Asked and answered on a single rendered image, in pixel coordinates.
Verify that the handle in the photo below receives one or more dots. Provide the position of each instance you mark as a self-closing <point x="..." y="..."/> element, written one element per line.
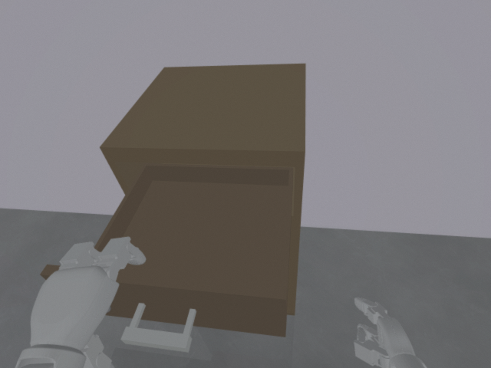
<point x="156" y="338"/>

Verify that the left robot hand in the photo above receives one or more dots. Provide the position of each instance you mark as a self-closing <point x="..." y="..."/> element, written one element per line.
<point x="73" y="301"/>

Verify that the left robot forearm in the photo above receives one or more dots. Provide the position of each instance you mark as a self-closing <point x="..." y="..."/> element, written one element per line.
<point x="51" y="356"/>

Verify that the right robot hand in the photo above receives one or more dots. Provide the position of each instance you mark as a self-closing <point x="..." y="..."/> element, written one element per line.
<point x="378" y="347"/>

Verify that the drawer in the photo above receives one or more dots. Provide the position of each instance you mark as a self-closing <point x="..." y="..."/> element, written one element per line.
<point x="216" y="239"/>

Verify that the cabinet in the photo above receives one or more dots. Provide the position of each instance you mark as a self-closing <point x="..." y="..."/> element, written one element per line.
<point x="233" y="115"/>

